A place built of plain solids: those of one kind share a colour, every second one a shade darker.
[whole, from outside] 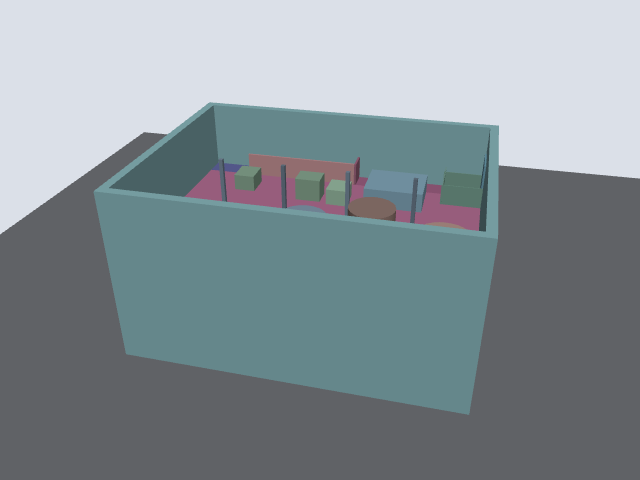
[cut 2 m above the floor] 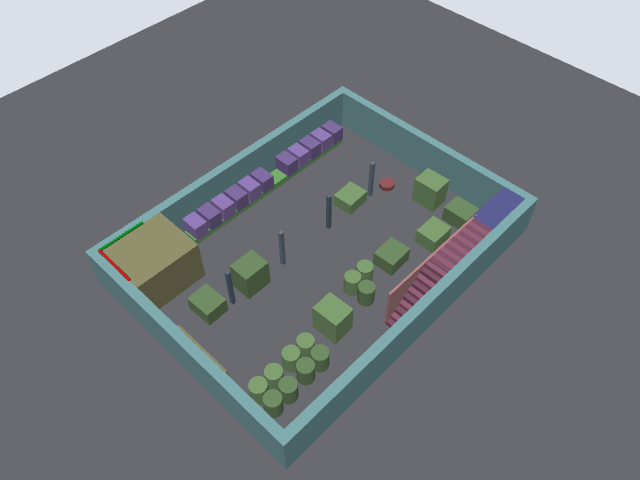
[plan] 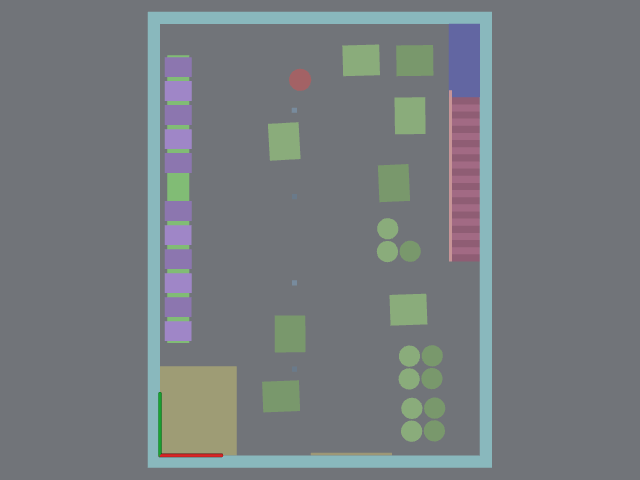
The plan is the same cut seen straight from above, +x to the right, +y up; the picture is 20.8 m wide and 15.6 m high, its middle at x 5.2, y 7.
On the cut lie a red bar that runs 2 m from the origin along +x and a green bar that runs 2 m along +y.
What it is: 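The cask floor and the brewing floor of a tower brewery's brewhouse, with the steep straight timber stair of 24 risers, between a boarded wall and the brick wall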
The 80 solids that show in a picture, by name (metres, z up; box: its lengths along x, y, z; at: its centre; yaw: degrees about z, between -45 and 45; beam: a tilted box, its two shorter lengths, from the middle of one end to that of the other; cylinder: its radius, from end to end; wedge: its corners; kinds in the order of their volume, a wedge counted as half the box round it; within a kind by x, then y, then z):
{
 "wall_1": {"box": [0.4, 14.82, 7.98], "at": [-0.2, 7.01, 3.94]},
 "wall_2": {"box": [11.19, 0.4, 7.98], "at": [5.2, -0.2, 3.94]},
 "wall_3": {"box": [11.19, 0.4, 7.98], "at": [5.2, 14.22, 3.94]},
 "wall_4": {"box": [0.4, 14.82, 7.98], "at": [10.59, 7.01, 3.94]},
 "upper_floor_1": {"box": [9.4, 14.04, 0.3], "at": [4.69, 7.01, 4.56]},
 "upper_floor_2": {"box": [1.02, 6.31, 0.3], "at": [9.89, 3.15, 4.56]},
 "office_1": {"box": [2.5, 2.9, 2.25], "at": [1.25, 1.45, 1.07]},
 "load_1": {"box": [1.2, 1.0, 0.77], "at": [3.94, 1.92, 0.34], "yaw": 2.2},
 "load_2": {"box": [1.0, 1.2, 0.66], "at": [4.04, 10.2, 0.28], "yaw": 3.2},
 "load_3": {"box": [1.0, 1.2, 1.37], "at": [4.23, 3.95, 0.64], "yaw": 0.2},
 "load_4": {"box": [1.2, 1.0, 1.37], "at": [6.54, 12.84, 0.64], "yaw": 1.6},
 "load_5": {"cylinder": 0.34, "from": [7.39, 6.62, -0.05], "to": [7.39, 6.62, 0.88]},
 "load_6": {"cylinder": 0.34, "from": [7.4, 7.36, -0.05], "to": [7.4, 7.36, 0.88]},
 "load_7": {"box": [1.0, 1.2, 0.77], "at": [7.6, 8.85, 0.34], "yaw": 2.5},
 "load_8": {"box": [1.2, 1.0, 1.37], "at": [8.07, 4.74, 0.64], "yaw": 2.0},
 "load_9": {"cylinder": 0.34, "from": [8.1, 2.49, -0.05], "to": [8.1, 2.49, 0.88]},
 "load_10": {"cylinder": 0.34, "from": [8.11, 3.23, -0.05], "to": [8.11, 3.23, 0.88]},
 "load_11": {"cylinder": 0.34, "from": [8.13, 6.63, -0.05], "to": [8.13, 6.63, 0.88]},
 "load_12": {"box": [1.0, 1.2, 0.77], "at": [8.13, 11.04, 0.34], "yaw": 0.7},
 "load_13": {"cylinder": 0.34, "from": [8.18, 0.79, -0.05], "to": [8.18, 0.79, 0.88]},
 "load_14": {"cylinder": 0.34, "from": [8.19, 1.53, -0.05], "to": [8.19, 1.53, 0.88]},
 "load_15": {"box": [1.2, 1.0, 0.82], "at": [8.28, 12.83, 0.36], "yaw": 0.6},
 "load_16": {"cylinder": 0.34, "from": [8.84, 2.5, -0.05], "to": [8.84, 2.5, 0.88]},
 "load_17": {"cylinder": 0.34, "from": [8.85, 3.24, -0.05], "to": [8.85, 3.24, 0.88]},
 "load_18": {"cylinder": 0.34, "from": [8.92, 0.8, -0.05], "to": [8.92, 0.8, 0.88]},
 "load_19": {"cylinder": 0.34, "from": [8.93, 1.54, -0.05], "to": [8.93, 1.54, 0.88]},
 "stair_steps_1": {"box": [0.9, 0.24, 0.25], "at": [9.94, 6.42, 0.07]},
 "stair_steps_2": {"box": [0.9, 0.24, 0.44], "at": [9.94, 6.65, 0.17]},
 "stair_steps_3": {"box": [0.9, 0.24, 0.64], "at": [9.94, 6.88, 0.27]},
 "stair_steps_4": {"box": [0.9, 0.24, 0.84], "at": [9.94, 7.12, 0.37]},
 "stair_steps_5": {"box": [0.9, 0.24, 1.03], "at": [9.94, 7.35, 0.47]},
 "stair_steps_6": {"box": [0.9, 0.24, 1.23], "at": [9.94, 7.58, 0.56]},
 "stair_steps_7": {"box": [0.9, 0.24, 1.42], "at": [9.94, 7.81, 0.66]},
 "stair_steps_8": {"box": [0.9, 0.24, 1.62], "at": [9.94, 8.04, 0.76]},
 "stair_steps_9": {"box": [0.9, 0.24, 1.82], "at": [9.94, 8.28, 0.86]},
 "stair_steps_10": {"box": [0.9, 0.24, 2.01], "at": [9.94, 8.51, 0.96]},
 "stair_steps_11": {"box": [0.9, 0.24, 2.21], "at": [9.94, 8.74, 1.05]},
 "stair_steps_12": {"box": [0.9, 0.24, 2.41], "at": [9.94, 8.97, 1.15]},
 "stair_steps_13": {"box": [0.9, 0.24, 2.6], "at": [9.94, 9.2, 1.25]},
 "stair_steps_14": {"box": [0.9, 0.24, 2.8], "at": [9.94, 9.44, 1.35]},
 "stair_steps_15": {"box": [0.9, 0.24, 2.99], "at": [9.94, 9.67, 1.45]},
 "stair_steps_16": {"box": [0.9, 0.24, 3.19], "at": [9.94, 9.9, 1.55]},
 "stair_steps_17": {"box": [0.9, 0.24, 3.39], "at": [9.94, 10.13, 1.64]},
 "stair_steps_18": {"box": [0.9, 0.24, 3.58], "at": [9.94, 10.36, 1.74]},
 "stair_steps_19": {"box": [0.9, 0.24, 3.78], "at": [9.94, 10.6, 1.84]},
 "stair_steps_20": {"box": [0.9, 0.24, 3.98], "at": [9.94, 10.83, 1.94]},
 "stair_steps_21": {"box": [0.9, 0.24, 4.17], "at": [9.94, 11.06, 2.04]},
 "stair_steps_22": {"box": [0.9, 0.24, 4.37], "at": [9.94, 11.29, 2.13]},
 "stair_steps_23": {"box": [0.9, 0.24, 4.56], "at": [9.94, 11.52, 2.23]},
 "stair_head_landing_1": {"box": [1.02, 2.39, 4.76], "at": [9.89, 12.83, 2.33]},
 "liquor_back_1": {"cylinder": 0.93, "from": [2.23, 4.21, 4.66], "to": [2.23, 4.21, 7.21]},
 "mash_tun_1": {"cylinder": 1.1, "from": [2.23, 1.4, 4.66], "to": [2.23, 1.4, 6.35]},
 "cooler_1": {"box": [2.3, 2.75, 0.96], "at": [8.29, 4.03, 5.14]},
 "copper_1": {"cylinder": 1.0, "from": [2.23, 7.01, 4.66], "to": [2.23, 7.01, 6.46]},
 "cask_1": {"box": [0.88, 0.65, 0.74], "at": [0.59, 4.04, 0.67]},
 "cask_2": {"box": [0.88, 0.65, 0.74], "at": [0.59, 4.82, 0.67]},
 "cask_3": {"box": [0.88, 0.65, 0.74], "at": [0.59, 5.6, 0.67]},
 "cask_4": {"box": [0.88, 0.65, 0.74], "at": [0.59, 6.38, 0.67]},
 "cask_5": {"box": [0.88, 0.65, 0.74], "at": [0.59, 7.16, 0.67]},
 "cask_6": {"box": [0.88, 0.65, 0.74], "at": [0.59, 7.94, 0.67]},
 "cask_7": {"box": [0.88, 0.65, 0.74], "at": [0.59, 9.5, 0.67]},
 "cask_8": {"box": [0.88, 0.65, 0.74], "at": [0.59, 10.28, 0.67]},
 "cask_9": {"box": [0.88, 0.65, 0.74], "at": [0.59, 11.06, 0.67]},
 "cask_10": {"box": [0.88, 0.65, 0.74], "at": [0.59, 11.84, 0.67]},
 "cask_11": {"box": [0.88, 0.65, 0.74], "at": [0.59, 12.62, 0.67]},
 "malt_1": {"box": [1.2, 1.0, 0.82], "at": [7.51, 6.66, 5.07], "yaw": -0.6},
 "malt_2": {"box": [1.0, 1.2, 1.13], "at": [7.57, 8.1, 5.23], "yaw": 0.3},
 "malt_3": {"box": [1.2, 1.0, 0.82], "at": [8.04, 11.44, 5.07], "yaw": 0.6},
 "stair_wall_1": {"box": [0.1, 5.57, 5.86], "at": [9.44, 9.09, 2.88]},
 "stillage_1": {"box": [0.72, 9.36, 0.39], "at": [0.59, 8.33, 0.14]},
 "post_1": {"box": [0.17, 0.17, 7.68], "at": [4.37, 2.8, 3.79]},
 "post_2": {"box": [0.17, 0.17, 7.68], "at": [4.37, 5.61, 3.79]},
 "post_3": {"box": [0.17, 0.17, 7.68], "at": [4.37, 8.41, 3.79]},
 "post_4": {"box": [0.17, 0.17, 7.68], "at": [4.37, 11.22, 3.79]},
 "loading_door_1": {"box": [2.64, 0.09, 2.87], "at": [6.22, 0.04, 1.39]},
 "hoist_door_1": {"box": [1.54, 0.09, 2.12], "at": [9.04, 0.04, 5.77]},
 "hoist_rail_1": {"box": [0.04, 1.93, 1.05], "at": [8.26, 0.93, 5.19]},
 "hoist_rail_2": {"box": [0.04, 1.93, 1.05], "at": [9.82, 0.93, 5.19]},
 "well_guard_1": {"box": [1.0, 0.1, 1.15], "at": [9.89, 6.25, 5.24]},
 "hose_coil_1": {"cylinder": 0.36, "from": [4.55, 12.21, -0.05], "to": [4.55, 12.21, 0.23]}
}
